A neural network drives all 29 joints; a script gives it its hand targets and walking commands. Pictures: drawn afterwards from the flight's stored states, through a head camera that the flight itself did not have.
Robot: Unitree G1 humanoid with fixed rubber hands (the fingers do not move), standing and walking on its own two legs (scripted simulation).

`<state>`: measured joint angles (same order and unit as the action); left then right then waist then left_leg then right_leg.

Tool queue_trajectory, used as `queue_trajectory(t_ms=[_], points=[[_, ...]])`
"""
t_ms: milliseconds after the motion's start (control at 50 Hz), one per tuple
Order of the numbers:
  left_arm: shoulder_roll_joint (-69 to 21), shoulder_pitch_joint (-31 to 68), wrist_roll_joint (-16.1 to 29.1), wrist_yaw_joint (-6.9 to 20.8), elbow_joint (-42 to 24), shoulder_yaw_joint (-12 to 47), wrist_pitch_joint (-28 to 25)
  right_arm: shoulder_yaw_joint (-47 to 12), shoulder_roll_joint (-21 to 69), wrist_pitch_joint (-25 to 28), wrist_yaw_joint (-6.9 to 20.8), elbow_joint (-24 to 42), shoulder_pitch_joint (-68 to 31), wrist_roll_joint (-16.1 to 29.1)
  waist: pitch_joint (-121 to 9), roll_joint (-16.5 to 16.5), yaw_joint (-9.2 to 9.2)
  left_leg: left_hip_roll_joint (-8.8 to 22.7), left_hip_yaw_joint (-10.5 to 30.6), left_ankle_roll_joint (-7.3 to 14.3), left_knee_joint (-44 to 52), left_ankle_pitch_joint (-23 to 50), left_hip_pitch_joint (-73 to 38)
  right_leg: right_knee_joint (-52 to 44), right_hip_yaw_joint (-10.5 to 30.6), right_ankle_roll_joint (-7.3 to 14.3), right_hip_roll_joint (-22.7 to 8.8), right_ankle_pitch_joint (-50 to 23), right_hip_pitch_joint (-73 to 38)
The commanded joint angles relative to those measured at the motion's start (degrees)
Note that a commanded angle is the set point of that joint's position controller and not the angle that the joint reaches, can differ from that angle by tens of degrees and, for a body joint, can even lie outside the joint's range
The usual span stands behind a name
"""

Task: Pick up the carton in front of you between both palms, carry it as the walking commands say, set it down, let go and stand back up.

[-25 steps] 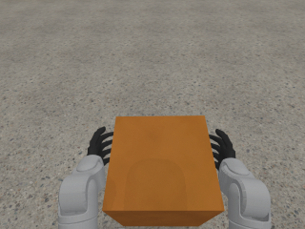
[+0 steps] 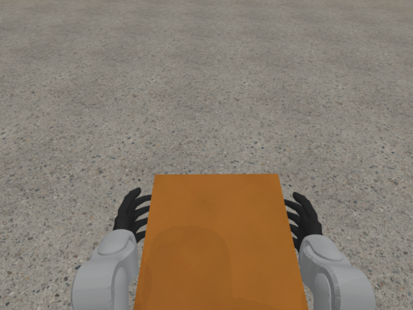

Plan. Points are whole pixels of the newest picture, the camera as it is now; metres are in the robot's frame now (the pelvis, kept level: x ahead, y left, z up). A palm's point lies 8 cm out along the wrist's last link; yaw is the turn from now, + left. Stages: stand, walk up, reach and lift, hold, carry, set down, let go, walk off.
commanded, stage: carry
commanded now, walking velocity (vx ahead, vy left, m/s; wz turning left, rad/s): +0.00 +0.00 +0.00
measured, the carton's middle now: (216, 258) +0.23 +0.00 +0.03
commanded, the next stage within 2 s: hold in 1.66 s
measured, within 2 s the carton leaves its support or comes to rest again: neither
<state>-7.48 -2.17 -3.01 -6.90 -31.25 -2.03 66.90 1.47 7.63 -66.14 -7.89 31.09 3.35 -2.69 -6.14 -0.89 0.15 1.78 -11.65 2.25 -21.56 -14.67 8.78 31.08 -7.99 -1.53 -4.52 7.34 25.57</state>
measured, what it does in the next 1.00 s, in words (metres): steps on the spot: right foot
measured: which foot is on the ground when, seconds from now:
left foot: down 0.00-1.00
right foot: up 0.00-0.02, down 0.04-1.00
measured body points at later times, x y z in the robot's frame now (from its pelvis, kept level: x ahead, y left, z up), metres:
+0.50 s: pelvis +0.08 -0.02 -0.02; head +0.06 -0.03 +0.43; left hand +0.34 +0.14 +0.04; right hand +0.35 -0.16 +0.04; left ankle -0.04 +0.08 -0.74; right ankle +0.11 -0.12 -0.74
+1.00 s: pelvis +0.04 -0.02 -0.01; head +0.03 -0.02 +0.44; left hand +0.34 +0.15 +0.02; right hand +0.35 -0.15 +0.02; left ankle -0.04 +0.08 -0.74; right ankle +0.11 -0.12 -0.74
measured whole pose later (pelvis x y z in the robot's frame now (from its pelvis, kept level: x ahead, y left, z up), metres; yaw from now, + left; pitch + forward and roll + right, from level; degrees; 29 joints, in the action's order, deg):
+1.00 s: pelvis +0.04 -0.02 -0.01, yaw +3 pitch +1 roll +0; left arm -8.2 12.4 -13.0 -1.1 10.5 -10.3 38.7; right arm 9.9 8.0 -39.2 -1.3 -9.6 -11.8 -13.3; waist -4.0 0.5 -0.2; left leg 2.6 -8.6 0.1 -29.8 -22.3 8.6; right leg 29.8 -12.0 1.6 -5.0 9.6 21.1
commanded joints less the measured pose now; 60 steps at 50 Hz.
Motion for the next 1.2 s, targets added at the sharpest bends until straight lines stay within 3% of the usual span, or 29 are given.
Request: queue_trajectory(t_ms=[0, 20, 40, 60, 80, 100, 220, 360, 440, 620, 800, 900, 1040, 1180], points=[[-38.59, 19.28, 14.22, 4.76, -2.85, 34.40, 1.60, -32.54, 37.44, -1.82, 6.55, 3.42, -20.41, 13.08, -4.93, 6.72, -0.33, 10.34, 2.70, -0.06, 0.15, 18.70, 3.28, -8.15, -1.52, -0.31, -0.44, -9.52, -11.97], [-36.92, 19.20, 14.00, 4.50, -2.22, 33.54, 2.34, -31.80, 36.05, -2.44, 6.02, 2.59, -20.37, 12.61, -4.98, 5.28, -0.19, 9.71, 2.67, -1.35, -2.33, 17.10, 4.79, -8.42, 0.08, -0.34, -2.94, -13.30, -15.17], [-35.11, 19.22, 13.96, 4.26, -1.64, 32.64, 3.02, -31.21, 34.75, -3.04, 5.46, 1.95, -20.23, 12.23, -5.54, 1.92, 0.39, 8.12, 2.26, -2.77, -5.23, 12.08, 7.57, -6.59, 4.00, 0.46, -7.60, -27.48, -18.66], [-34.89, 20.55, 14.28, 4.15, -1.40, 32.19, 3.27, -31.74, 34.84, -3.66, 5.07, 2.70, -20.99, 12.71, -7.94, -2.32, 0.54, 6.75, 4.71, -3.63, -5.32, 9.15, 8.58, -3.65, 5.77, 3.96, -9.78, -36.46, -22.13], [-35.64, 18.82, 13.97, 4.05, 0.41, 31.20, 3.21, -32.82, 35.23, -4.31, 5.01, 3.92, -22.43, 13.32, -9.35, -6.37, 0.18, 5.83, 4.86, -3.89, -5.35, 5.48, 6.17, -4.43, 7.57, 5.19, -10.15, -36.11, -20.96], [-37.16, 19.19, 14.15, 4.23, 0.53, 31.08, 3.08, -33.62, 36.23, -4.49, 5.12, 4.32, -23.92, 13.95, -9.90, -6.76, 0.07, 5.97, 4.80, -4.28, -6.05, 5.43, 4.29, -5.16, 7.17, 5.33, -9.55, -36.11, -19.74], [-41.41, 19.98, 12.91, 6.70, 5.57, 31.61, 1.34, -33.66, 40.20, -2.72, 7.52, -2.16, -23.86, 13.25, -13.62, -1.04, 0.00, 7.09, 5.64, -4.22, -6.28, 17.81, 0.13, -0.51, 4.24, 4.58, -6.89, -33.73, -19.37], [-42.57, 24.58, 11.64, 10.75, 10.75, 32.62, -5.66, -32.51, 41.67, 4.65, 11.31, -8.69, -25.70, 10.04, -13.46, 1.37, -0.15, 7.38, 5.75, -3.46, -6.80, 21.15, -0.61, 1.09, 2.92, 4.58, -5.84, -28.86, -17.65], [-42.65, 25.71, 10.10, 11.97, 13.85, 31.97, -9.04, -31.53, 41.41, 8.23, 12.47, -11.93, -26.72, 8.37, -12.92, 1.53, -0.12, 7.57, 5.87, -3.21, -6.35, 20.16, -0.27, 0.95, 2.34, 4.36, -5.71, -25.39, -17.64], [-39.54, 27.65, 3.54, 13.21, 26.27, 24.23, -17.73, -24.42, 38.41, 17.09, 14.29, -24.22, -30.18, 3.61, -9.52, 1.55, -0.10, 7.55, 6.46, -2.50, -4.05, 14.09, 2.03, -1.04, 2.28, 3.66, -5.73, -17.56, -16.82], [-44.13, 36.50, 1.22, 16.48, 39.95, 20.15, -29.02, -20.06, 43.34, 28.16, 17.41, -38.18, -38.61, 1.16, -8.72, 1.29, -0.38, 7.00, 7.37, -1.71, -2.02, 5.91, 3.06, -3.30, 2.53, 3.37, -5.49, -9.61, -16.09], [-48.93, 38.48, 1.80, 18.00, 41.14, 22.07, -30.76, -21.76, 47.72, 29.87, 18.82, -39.11, -40.06, 1.46, -10.29, 1.09, -0.21, 6.81, 7.51, -1.51, -2.38, 5.87, 2.95, -3.44, 2.41, 3.40, -5.56, -9.87, -16.39], [-50.06, 35.44, 2.70, 17.95, 38.11, 23.43, -26.95, -23.81, 49.21, 26.15, 18.74, -35.95, -37.59, 2.71, -10.72, 0.96, -0.08, 6.94, 7.71, -1.31, -3.09, 7.03, 3.78, -3.15, 2.26, 3.18, -5.77, -11.08, -16.38], [-50.18, 36.63, 2.78, 18.12, 37.33, 23.24, -26.60, -23.76, 49.53, 25.87, 18.92, -35.47, -38.88, 2.94, -9.83, 1.16, -0.10, 6.90, 8.12, -1.06, -2.40, 5.10, 4.99, -3.63, 2.41, 2.96, -5.75, -9.18, -15.86]])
